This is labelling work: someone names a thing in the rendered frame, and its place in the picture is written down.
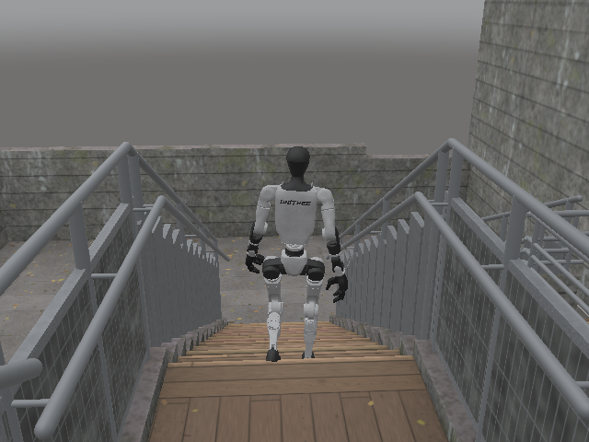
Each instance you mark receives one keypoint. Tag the stairs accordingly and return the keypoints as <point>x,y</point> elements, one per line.
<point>238,342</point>

